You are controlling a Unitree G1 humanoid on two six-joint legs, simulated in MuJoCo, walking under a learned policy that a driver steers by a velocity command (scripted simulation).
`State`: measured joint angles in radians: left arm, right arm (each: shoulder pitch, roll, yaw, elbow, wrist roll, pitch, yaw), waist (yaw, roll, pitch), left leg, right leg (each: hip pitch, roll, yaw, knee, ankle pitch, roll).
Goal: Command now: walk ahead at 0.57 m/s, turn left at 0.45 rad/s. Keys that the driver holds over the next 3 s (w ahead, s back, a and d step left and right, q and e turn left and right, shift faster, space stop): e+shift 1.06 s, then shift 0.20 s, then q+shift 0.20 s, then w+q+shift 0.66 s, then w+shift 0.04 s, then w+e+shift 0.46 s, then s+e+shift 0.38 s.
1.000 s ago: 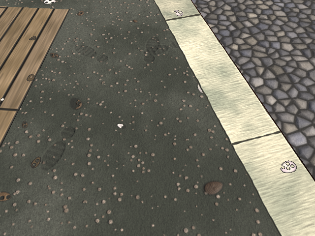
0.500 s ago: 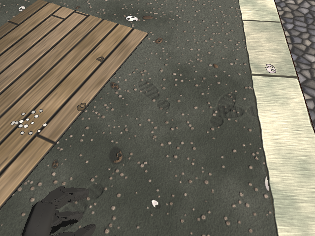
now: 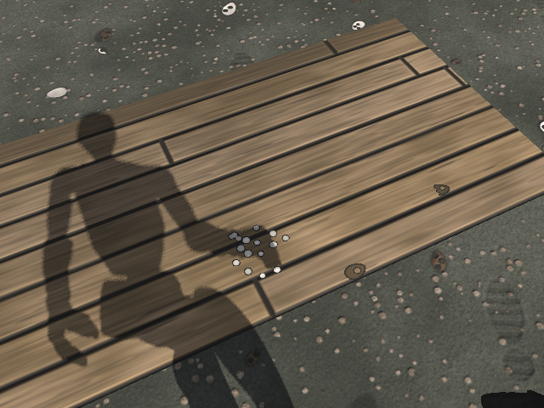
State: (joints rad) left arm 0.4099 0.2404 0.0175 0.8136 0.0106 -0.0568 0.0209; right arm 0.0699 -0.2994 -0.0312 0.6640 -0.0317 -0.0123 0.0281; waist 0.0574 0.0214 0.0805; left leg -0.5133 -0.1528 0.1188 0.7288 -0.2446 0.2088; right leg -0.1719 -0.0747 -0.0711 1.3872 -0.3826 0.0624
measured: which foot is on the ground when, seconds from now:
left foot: down 0.00-0.36, up 0.38-0.88, down 0.90-1.00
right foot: up 0.00-0.34, down 0.36-0.90, up 0.92-1.00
